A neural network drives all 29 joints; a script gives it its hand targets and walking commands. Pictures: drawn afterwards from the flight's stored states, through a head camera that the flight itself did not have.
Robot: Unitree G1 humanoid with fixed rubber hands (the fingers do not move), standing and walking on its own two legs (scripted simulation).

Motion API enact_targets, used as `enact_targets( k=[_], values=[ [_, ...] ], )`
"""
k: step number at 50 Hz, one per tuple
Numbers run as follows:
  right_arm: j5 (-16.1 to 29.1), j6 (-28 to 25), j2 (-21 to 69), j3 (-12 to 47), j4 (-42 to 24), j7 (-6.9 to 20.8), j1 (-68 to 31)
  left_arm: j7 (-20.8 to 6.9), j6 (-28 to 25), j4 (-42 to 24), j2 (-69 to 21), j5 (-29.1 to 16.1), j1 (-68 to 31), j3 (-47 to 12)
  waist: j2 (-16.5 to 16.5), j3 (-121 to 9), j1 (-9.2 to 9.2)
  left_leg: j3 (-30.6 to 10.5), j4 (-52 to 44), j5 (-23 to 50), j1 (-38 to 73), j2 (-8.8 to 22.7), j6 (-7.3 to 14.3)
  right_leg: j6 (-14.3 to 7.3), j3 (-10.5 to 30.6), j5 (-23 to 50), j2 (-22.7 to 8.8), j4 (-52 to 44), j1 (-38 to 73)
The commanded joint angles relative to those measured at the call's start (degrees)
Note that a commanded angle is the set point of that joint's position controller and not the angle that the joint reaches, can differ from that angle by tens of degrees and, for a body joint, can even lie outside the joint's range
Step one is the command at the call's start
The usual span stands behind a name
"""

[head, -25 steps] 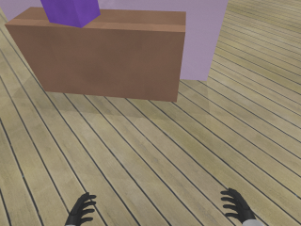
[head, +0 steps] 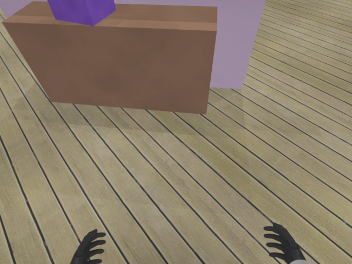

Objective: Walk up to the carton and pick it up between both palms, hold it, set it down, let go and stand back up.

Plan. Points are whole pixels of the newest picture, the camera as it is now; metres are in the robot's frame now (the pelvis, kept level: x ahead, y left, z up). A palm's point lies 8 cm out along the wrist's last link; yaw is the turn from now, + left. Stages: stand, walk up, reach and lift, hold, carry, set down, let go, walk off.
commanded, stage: stand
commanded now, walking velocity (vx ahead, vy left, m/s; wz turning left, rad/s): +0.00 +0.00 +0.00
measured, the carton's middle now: out of the picture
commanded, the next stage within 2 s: walk up in 1.62 s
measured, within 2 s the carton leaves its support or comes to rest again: neither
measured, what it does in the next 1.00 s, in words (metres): stands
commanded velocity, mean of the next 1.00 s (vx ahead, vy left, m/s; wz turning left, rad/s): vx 0.00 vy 0.00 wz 0.00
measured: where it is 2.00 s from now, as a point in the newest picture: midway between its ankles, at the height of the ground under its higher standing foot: outside the picture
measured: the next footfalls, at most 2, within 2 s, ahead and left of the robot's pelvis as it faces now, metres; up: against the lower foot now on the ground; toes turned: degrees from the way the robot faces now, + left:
none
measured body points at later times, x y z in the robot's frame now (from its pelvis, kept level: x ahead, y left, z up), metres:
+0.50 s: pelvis -0.01 +0.00 +0.00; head +0.00 +0.00 +0.45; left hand +0.14 +0.25 -0.09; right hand +0.14 -0.25 -0.09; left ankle +0.01 +0.12 -0.72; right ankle +0.01 -0.12 -0.72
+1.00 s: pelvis -0.01 +0.00 +0.00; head -0.01 +0.00 +0.45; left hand +0.12 +0.25 -0.09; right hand +0.12 -0.25 -0.09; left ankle +0.01 +0.12 -0.72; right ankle +0.01 -0.12 -0.72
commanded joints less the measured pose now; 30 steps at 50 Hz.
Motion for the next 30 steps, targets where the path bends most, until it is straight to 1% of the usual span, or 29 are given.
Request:
enact_targets(
  k=[1, 30],
  values=[
    [0.06, -1.27, -7.42, -2.07, -5.46, -0.21, -1.36, 0.23, -1.2, -5.7, 7.3, -0.07, -1.47, 1.99, 0.14, -4.43, -0.01, -4.53, -7.31, 10.88, 1.0, 3.91, 1.99, -2.04, 5.13, 10.97, -4.23, -8.96, 0.05],
    [0.19, -1.42, -8.02, -1.87, -3.89, -0.26, 0.08, 0.26, -1.33, -4.36, 7.91, -0.21, -0.34, 1.8, 0.1, -3.4, 0.0, -4.85, -9.51, 8.13, 0.93, 4.26, 2.08, -2.16, 5.79, 7.86, -4.5, -11.34, -0.47]
  ],
)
